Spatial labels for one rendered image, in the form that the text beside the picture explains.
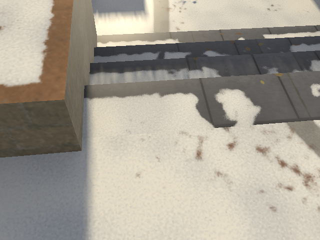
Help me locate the stairs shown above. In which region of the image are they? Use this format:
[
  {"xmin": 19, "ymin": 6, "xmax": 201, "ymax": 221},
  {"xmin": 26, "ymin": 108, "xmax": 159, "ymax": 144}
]
[{"xmin": 89, "ymin": 25, "xmax": 320, "ymax": 85}]

